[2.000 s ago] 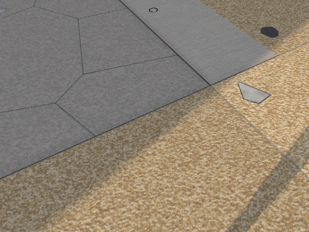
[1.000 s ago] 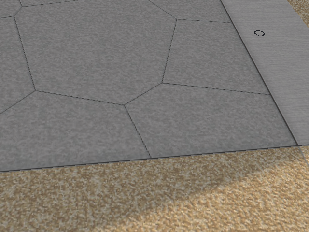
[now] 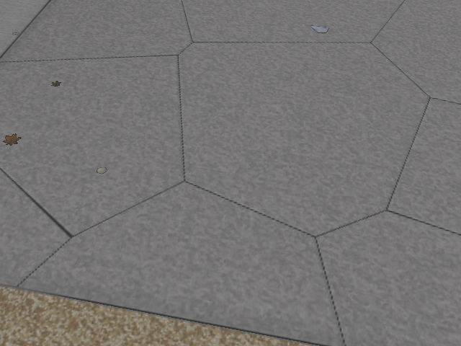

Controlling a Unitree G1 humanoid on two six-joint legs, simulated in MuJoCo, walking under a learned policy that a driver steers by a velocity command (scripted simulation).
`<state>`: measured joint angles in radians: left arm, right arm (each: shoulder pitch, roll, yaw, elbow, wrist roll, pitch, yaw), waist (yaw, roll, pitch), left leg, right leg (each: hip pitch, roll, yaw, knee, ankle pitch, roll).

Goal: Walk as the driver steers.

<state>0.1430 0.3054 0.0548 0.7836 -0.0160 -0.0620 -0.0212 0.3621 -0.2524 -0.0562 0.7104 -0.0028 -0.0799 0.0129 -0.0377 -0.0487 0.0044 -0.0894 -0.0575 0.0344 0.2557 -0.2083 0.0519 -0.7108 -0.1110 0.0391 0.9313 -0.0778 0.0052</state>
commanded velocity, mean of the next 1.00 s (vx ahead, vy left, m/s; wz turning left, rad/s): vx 0.50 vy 0.00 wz -0.44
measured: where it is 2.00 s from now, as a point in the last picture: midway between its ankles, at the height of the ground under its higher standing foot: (340, 180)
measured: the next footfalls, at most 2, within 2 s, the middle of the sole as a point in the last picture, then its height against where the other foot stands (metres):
right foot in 0.24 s outside the picture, level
left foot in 0.72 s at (236, 296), level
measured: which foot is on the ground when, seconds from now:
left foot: down 0.00-0.26, up 0.28-0.70, down 0.72-1.00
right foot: up 0.00-0.22, down 0.24-0.74, up 0.76-1.00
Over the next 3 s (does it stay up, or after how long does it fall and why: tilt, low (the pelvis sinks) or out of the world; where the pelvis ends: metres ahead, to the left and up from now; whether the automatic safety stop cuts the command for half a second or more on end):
stays up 1.56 -0.38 0.00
